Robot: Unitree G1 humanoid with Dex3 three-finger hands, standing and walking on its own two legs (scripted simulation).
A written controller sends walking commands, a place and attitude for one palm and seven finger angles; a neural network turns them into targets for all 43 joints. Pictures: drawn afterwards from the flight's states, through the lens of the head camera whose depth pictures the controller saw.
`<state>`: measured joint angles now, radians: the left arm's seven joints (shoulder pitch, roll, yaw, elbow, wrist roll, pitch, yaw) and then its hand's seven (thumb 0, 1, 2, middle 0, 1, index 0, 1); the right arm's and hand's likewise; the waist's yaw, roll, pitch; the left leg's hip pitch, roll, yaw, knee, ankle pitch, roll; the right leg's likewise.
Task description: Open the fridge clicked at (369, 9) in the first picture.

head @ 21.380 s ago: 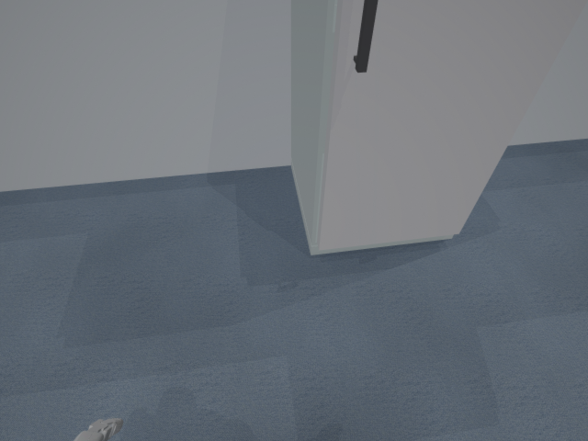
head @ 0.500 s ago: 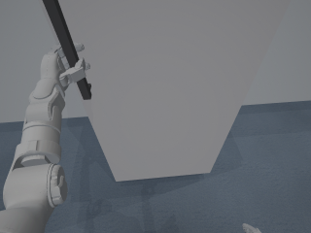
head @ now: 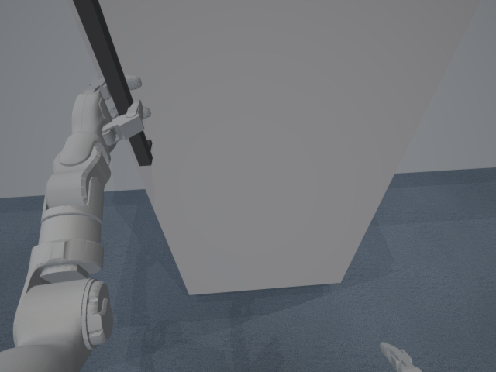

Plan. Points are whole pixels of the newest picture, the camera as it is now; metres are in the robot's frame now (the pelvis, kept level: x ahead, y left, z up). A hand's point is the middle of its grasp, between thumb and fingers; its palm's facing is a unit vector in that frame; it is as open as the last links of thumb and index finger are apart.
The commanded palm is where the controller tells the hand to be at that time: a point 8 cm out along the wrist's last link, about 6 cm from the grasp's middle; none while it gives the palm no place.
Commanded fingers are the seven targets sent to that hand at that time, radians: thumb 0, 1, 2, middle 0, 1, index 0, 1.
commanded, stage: pull the door a little, standing still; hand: left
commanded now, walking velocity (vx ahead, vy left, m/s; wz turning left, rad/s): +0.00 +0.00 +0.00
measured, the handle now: (115, 65) +0.49 +0.22 +0.26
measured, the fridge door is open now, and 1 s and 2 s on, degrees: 0 31 61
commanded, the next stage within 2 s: walk backward, drawing the door open in 0.20 s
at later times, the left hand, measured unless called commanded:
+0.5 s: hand (138, 184) +0.31 +0.15 +0.20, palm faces +0.15 -0.97 -0.18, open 6.9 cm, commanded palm +0.27 +0.20 +0.20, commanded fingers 0.00 0.90 0.90 -0.45 -1.40 -0.45 -1.40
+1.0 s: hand (189, 292) +0.18 +0.07 +0.19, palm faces +0.27 -0.93 -0.26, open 7.6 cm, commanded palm +0.13 +0.11 +0.20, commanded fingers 0.00 0.90 0.90 -0.45 -1.40 -0.45 -1.40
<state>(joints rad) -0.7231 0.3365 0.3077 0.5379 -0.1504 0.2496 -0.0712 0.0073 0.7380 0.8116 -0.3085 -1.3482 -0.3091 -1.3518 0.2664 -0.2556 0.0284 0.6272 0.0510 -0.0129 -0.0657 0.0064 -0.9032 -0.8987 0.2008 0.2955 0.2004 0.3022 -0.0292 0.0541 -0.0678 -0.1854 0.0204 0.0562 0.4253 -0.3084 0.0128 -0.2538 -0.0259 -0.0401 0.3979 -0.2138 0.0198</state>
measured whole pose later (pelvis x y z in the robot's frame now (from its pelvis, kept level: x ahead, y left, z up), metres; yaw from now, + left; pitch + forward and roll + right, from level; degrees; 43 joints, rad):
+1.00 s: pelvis -0.12 -0.11 -0.02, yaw +16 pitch +2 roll +1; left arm -0.12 0.23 0.02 -0.43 0.02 0.05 0.10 -0.11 0.65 0.69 -0.38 -1.40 -0.12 -1.10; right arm 0.22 -0.21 0.01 0.59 -0.01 -0.03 -0.09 0.01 -0.90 -0.90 0.20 0.30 0.20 0.30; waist -0.08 0.04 0.10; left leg -0.34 0.05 0.08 0.70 -0.35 -0.01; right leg -0.43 -0.05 -0.27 0.58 -0.18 -0.11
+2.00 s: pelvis +0.04 -0.53 -0.02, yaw +64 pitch -2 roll +0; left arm 0.02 0.25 0.19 -0.48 -0.06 -0.04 0.08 -0.11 0.60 0.83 -0.46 -1.40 -0.16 -1.30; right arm 0.11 -0.22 -0.03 0.63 0.01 -0.04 -0.07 0.01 -0.90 -0.90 0.20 0.30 0.20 0.30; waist -0.06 0.03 0.17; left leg -0.47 0.03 0.10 1.07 -0.57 -0.03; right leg -0.35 -0.10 -0.16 0.61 -0.23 -0.01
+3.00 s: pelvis +0.22 -0.77 -0.01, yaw +87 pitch +0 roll +0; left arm -0.68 0.40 0.19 0.54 -0.03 -0.12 0.10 -0.07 0.64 0.78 -0.46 -1.41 -0.37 -1.40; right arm 0.23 -0.20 0.05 0.68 0.04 -0.05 -0.08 0.00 -0.90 -0.90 0.20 0.30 0.20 0.30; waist 0.01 0.03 0.07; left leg -0.30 0.03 0.08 0.59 -0.28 0.01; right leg -0.32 -0.03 -0.10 0.63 -0.38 0.02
